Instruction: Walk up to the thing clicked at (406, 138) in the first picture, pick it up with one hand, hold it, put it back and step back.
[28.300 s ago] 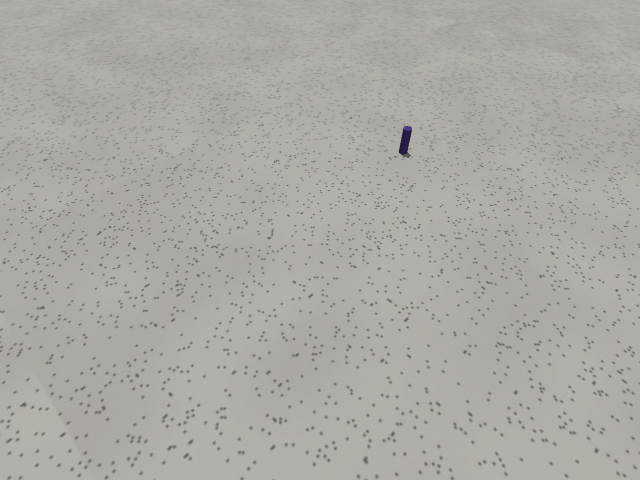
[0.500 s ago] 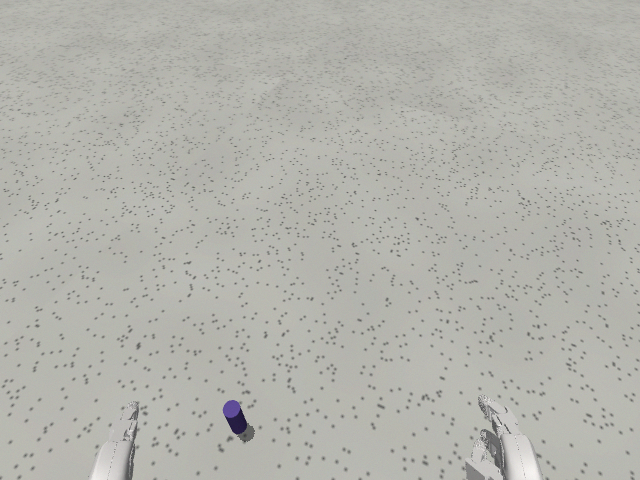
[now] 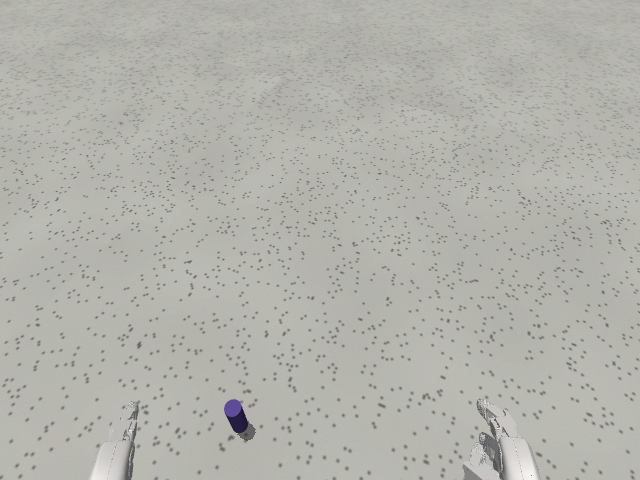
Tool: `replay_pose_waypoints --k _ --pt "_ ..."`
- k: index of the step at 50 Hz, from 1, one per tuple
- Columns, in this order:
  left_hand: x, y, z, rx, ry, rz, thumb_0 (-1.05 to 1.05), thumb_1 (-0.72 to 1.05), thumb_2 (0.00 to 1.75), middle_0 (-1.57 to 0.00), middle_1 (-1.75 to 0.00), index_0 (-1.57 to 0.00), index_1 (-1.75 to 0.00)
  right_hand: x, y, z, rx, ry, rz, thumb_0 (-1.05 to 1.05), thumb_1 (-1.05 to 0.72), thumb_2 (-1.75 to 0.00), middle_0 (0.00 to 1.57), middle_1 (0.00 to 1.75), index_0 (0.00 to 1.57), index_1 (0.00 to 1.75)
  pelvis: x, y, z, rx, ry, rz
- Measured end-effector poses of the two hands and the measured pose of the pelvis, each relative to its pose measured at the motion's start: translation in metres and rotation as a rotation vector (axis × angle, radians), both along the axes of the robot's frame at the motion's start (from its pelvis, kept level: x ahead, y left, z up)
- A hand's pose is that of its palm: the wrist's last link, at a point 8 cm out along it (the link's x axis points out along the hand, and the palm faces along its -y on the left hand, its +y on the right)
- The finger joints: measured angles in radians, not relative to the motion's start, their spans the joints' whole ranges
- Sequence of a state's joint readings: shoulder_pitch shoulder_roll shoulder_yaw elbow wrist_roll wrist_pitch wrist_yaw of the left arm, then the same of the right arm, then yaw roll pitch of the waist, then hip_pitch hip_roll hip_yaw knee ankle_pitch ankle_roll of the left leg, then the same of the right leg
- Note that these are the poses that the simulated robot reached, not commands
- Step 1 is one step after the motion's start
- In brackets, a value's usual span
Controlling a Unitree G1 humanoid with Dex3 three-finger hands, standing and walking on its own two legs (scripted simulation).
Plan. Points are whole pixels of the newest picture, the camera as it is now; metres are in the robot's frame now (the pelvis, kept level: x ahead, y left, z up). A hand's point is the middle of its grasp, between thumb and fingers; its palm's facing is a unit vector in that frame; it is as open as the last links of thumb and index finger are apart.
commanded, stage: home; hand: left
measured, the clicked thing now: (236, 416) +0.42 +0.21 -0.65
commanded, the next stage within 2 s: stand in 0.08 s
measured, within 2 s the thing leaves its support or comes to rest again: neither
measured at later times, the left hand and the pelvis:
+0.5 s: hand (160, 479) +0.17 +0.19 -0.06, palm faces +0.09 -0.95 -0.28, open 12.5 cm; pelvis +0.00 +0.01 +0.00, yaw +0 degrees
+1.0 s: hand out of the picture +0.05 +0.25 -0.11, palm faces -0.01 -0.94 -0.35, open 7.4 cm; pelvis -0.01 +0.01 +0.04, yaw +1 degrees
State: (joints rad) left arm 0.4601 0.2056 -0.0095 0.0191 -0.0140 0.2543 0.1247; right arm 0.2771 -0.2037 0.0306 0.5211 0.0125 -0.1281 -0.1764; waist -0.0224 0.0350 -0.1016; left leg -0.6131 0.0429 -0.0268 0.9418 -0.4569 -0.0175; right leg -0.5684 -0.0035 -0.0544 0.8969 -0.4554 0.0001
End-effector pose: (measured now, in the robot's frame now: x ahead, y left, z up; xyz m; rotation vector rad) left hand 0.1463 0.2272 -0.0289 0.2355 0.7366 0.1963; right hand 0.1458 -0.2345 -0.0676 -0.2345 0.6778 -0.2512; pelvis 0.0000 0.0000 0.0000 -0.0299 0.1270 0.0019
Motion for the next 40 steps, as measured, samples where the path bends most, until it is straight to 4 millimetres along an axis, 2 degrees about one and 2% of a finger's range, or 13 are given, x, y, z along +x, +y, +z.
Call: replay_pose_waypoints --k 11,15,20,27,31,35,40 --pt "0.002 0.003 0.001 -0.004 -0.008 -0.004 -0.01 -0.55 0.05 -0.06 -0.05 -0.06 -0.05 0.001 0.003 0.002 -0.005 -0.006 -0.002 0.02 -0.9 -0.9 0.21 0.3 0.2 0.3 0.001 0.004 0.0 -0.003 -0.002 -0.003" --pt "0.001 0.005 0.001 -0.001 -0.011 -0.004 -0.01 -0.48 0.12 -0.11 -0.11 -0.1 -0.11 0.001 0.004 0.003 -0.006 -0.008 0.0 0.02 -0.9 -0.9 0.21 0.3 0.2 0.3 0.0 0.005 0.0 -0.004 -0.005 -0.003" --pt "0.0 0.007 0.002 0.003 -0.013 -0.005 0.0 -0.24 0.35 -0.16 -0.21 -0.16 -0.21 0.0 0.006 0.002 -0.002 -0.008 0.005 0.02 -0.9 -0.9 0.21 0.3 0.2 0.3 0.0 0.006 0.0 -0.004 -0.005 -0.002" --pt "0.0 0.006 0.002 0.006 -0.008 -0.009 0.0 0.24 0.71 -0.2 -0.28 -0.19 -0.27 -0.001 0.006 0.0 0.005 -0.006 0.007 0.02 -0.9 -0.9 0.21 0.3 0.2 0.3 -0.001 0.005 0.0 -0.002 -0.002 -0.004" --pt "0.0 0.016 -0.017 0.05 0.028 -0.095 0.0 0.52 0.81 -0.2 -0.29 -0.2 -0.29 -0.008 -0.001 -0.014 -0.03 0.167 0.131 0.01 -0.9 -0.9 0.21 0.3 0.2 0.3 -0.006 0.004 0.006 0.017 -0.059 0.002" --pt "-0.015 0.035 -0.033 0.052 0.129 -0.09 0.01 0.71 0.86 -0.21 -0.3 -0.21 -0.29 -0.023 -0.018 -0.017 -0.019 0.291 0.123 0.01 -0.9 -0.9 0.21 0.3 0.2 0.3 -0.006 0.004 0.013 0.03 -0.093 0.003" --pt "-0.044 0.057 -0.042 0.061 0.254 -0.034 0.01 0.83 0.88 -0.21 -0.3 -0.21 -0.3 -0.046 -0.037 -0.012 -0.029 0.375 0.073 0.01 -0.9 -0.9 0.21 0.3 0.2 0.3 -0.005 0.006 0.024 0.031 -0.121 0.003"
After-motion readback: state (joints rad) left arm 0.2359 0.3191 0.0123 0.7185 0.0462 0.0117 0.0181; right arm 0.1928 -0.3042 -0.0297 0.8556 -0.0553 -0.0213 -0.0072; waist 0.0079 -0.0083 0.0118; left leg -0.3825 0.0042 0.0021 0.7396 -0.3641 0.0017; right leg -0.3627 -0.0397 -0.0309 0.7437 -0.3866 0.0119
